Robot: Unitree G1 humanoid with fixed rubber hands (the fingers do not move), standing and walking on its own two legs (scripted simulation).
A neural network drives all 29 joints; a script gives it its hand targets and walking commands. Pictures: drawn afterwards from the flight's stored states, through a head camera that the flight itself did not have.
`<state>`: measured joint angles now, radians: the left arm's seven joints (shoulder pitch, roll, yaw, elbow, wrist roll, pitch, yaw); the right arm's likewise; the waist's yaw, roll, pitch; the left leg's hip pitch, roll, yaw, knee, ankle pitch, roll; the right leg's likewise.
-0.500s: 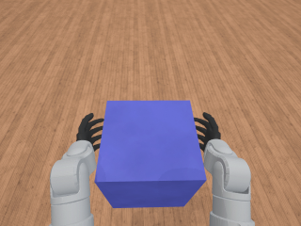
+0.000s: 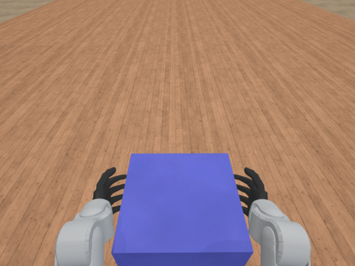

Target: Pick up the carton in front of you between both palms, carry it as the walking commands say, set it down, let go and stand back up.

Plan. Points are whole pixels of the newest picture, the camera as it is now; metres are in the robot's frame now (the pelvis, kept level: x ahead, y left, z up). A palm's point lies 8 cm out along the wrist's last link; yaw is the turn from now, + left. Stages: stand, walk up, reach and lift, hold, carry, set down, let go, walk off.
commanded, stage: carry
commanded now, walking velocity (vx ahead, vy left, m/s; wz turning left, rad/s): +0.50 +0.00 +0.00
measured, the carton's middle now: (179, 225) +0.22 +0.00 +0.01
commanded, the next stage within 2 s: none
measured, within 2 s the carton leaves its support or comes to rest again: neither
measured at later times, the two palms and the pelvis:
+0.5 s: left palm (119, 115) +0.54 +0.18 +0.09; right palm (216, 115) +0.53 -0.12 +0.09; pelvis +0.31 +0.04 +0.01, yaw -3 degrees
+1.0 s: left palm (141, 72) +0.83 +0.15 +0.10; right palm (214, 74) +0.83 -0.15 +0.09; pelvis +0.60 +0.00 +0.01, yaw +0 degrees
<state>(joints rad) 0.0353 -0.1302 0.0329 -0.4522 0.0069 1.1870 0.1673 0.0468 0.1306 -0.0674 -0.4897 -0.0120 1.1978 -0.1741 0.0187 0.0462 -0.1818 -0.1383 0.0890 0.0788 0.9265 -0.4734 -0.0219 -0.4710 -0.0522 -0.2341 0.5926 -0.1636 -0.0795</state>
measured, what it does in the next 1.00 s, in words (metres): walks ahead: left foot, then right foot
